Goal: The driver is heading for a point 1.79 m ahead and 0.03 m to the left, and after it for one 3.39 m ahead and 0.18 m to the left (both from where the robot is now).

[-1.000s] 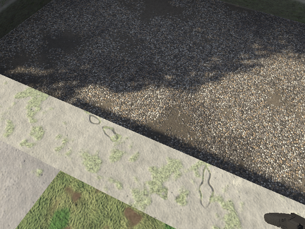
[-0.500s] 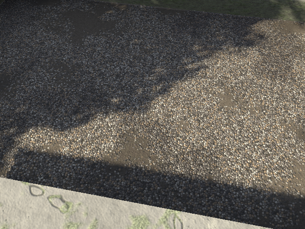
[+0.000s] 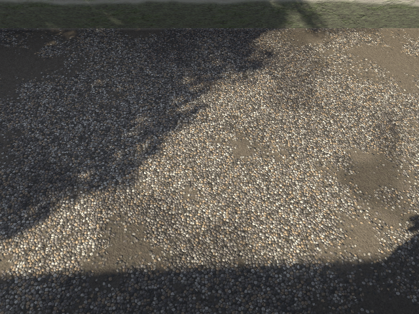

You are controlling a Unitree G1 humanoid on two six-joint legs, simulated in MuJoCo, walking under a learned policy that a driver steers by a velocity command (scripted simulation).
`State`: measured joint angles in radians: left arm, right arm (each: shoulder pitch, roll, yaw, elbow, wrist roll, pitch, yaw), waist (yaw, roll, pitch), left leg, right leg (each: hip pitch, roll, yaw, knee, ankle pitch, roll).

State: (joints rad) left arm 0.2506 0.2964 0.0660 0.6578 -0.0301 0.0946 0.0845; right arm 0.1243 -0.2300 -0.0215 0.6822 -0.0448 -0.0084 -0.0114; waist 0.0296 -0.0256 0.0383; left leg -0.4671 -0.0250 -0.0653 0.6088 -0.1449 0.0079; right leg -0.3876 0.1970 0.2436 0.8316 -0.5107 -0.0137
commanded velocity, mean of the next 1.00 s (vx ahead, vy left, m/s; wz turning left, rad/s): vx -0.02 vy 0.00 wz -0.29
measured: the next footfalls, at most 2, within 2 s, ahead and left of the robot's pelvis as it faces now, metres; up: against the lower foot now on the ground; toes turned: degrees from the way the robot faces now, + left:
right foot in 0.38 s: -0.08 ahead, -0.10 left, +0.00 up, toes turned -12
left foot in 0.74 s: -0.03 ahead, +0.14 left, +0.00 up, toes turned -17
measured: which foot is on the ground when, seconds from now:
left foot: down 0.00-0.40, up 0.42-0.72, down 0.74-1.00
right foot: up 0.00-0.36, down 0.38-1.00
